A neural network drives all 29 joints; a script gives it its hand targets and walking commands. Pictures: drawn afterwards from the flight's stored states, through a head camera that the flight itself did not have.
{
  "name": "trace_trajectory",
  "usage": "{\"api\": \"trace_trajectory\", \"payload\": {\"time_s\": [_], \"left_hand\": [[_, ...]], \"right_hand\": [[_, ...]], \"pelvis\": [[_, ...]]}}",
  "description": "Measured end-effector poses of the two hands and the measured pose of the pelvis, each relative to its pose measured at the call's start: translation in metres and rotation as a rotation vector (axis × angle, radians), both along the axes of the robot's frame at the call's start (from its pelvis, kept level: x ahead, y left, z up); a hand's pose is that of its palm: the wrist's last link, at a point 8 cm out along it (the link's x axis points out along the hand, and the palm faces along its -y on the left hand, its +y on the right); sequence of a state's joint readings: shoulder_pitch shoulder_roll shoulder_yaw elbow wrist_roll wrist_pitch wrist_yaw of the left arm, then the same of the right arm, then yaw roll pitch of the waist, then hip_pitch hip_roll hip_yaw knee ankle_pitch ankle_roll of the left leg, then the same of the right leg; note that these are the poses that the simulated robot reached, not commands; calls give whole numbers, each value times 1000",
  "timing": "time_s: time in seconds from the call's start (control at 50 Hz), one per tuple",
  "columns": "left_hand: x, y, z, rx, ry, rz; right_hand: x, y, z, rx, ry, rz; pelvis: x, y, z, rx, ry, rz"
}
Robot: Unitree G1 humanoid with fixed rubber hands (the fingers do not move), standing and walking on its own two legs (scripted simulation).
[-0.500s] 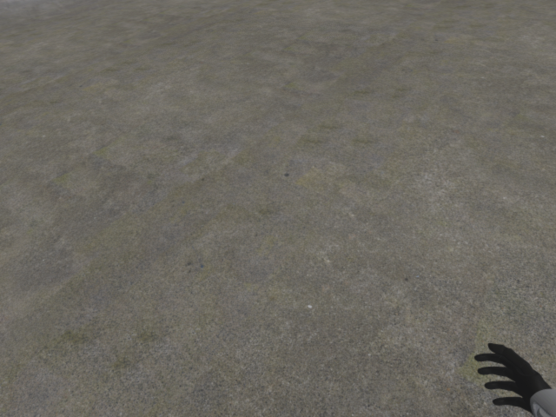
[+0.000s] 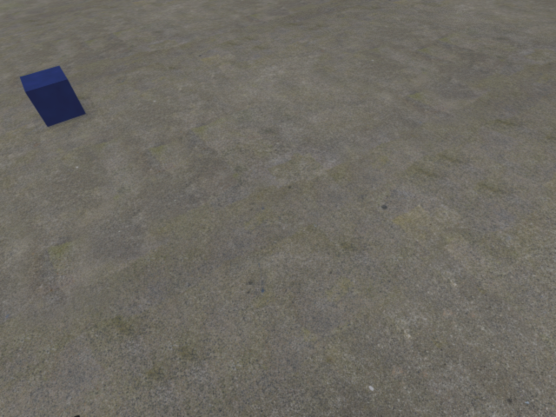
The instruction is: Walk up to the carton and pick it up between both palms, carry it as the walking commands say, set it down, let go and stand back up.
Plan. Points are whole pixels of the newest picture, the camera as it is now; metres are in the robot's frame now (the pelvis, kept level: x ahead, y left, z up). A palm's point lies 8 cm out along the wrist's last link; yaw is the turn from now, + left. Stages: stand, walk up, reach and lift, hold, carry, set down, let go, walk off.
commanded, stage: walk up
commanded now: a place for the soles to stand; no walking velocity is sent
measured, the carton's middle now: (53, 95) +2.42 +1.58 -0.63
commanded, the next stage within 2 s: none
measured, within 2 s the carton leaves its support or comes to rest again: neither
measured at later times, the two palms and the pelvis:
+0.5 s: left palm (23, 371) +0.26 +0.44 -0.10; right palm (361, 223) +0.51 -0.18 -0.07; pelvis +0.28 +0.09 +0.00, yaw +13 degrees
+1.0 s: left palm (31, 247) +0.49 +0.50 -0.04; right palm (303, 141) +0.83 -0.09 -0.08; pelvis +0.58 +0.16 +0.02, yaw +25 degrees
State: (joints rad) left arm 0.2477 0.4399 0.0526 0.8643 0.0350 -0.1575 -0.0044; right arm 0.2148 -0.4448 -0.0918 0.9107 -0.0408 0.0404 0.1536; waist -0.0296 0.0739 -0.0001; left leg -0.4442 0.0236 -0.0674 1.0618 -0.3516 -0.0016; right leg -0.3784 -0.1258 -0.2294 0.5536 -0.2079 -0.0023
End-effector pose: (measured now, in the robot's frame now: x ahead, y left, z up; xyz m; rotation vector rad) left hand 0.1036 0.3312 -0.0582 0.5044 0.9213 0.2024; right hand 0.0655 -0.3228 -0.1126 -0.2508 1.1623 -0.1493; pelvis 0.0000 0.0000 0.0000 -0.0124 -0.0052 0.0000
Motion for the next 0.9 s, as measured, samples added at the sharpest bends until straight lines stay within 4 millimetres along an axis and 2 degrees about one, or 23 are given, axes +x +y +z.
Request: {"api": "trace_trajectory", "payload": {"time_s": [0.1,0.2,0.3,0.4,0.46,0.54,0.62,0.7,0.74,0.78,0.84,0.9], "left_hand": [[3,18,21,28,8,123],[10,46,27,46,62,229],[28,74,15,31,137,315],[69,110,-21,-6,204,391],[116,115,-35,-59,201,395],[197,109,-36,-130,127,329],[272,104,-30,-159,88,258],[341,109,-20,-135,69,227],[372,119,-18,-94,26,240],[391,131,-15,-49,-28,291],[396,141,-4,-24,-34,361],[392,152,8,-16,-6,441]], "right_hand": [[106,-3,28,7,-92,88],[218,14,60,1,-210,185],[326,50,75,-14,-301,267],[420,103,62,-48,-332,331],[442,130,47,-62,-293,332],[437,151,32,-45,-155,309],[432,154,20,-22,-24,270],[452,148,6,0,46,228],[475,142,-7,-4,68,232],[508,141,-19,-22,92,259],[571,156,-16,-31,68,319],[643,181,0,-22,-4,392]], "pelvis": [[49,-3,16,5,-4,58],[102,5,23,14,11,89],[161,30,17,-10,20,127],[230,71,-7,-18,32,171],[262,88,-9,-7,45,211],[305,97,4,17,44,241],[354,105,10,36,35,275],[412,112,8,47,21,297],[445,113,-2,53,13,327],[471,115,-11,37,2,353],[501,123,-5,10,-23,390],[532,134,6,10,-23,414]]}}
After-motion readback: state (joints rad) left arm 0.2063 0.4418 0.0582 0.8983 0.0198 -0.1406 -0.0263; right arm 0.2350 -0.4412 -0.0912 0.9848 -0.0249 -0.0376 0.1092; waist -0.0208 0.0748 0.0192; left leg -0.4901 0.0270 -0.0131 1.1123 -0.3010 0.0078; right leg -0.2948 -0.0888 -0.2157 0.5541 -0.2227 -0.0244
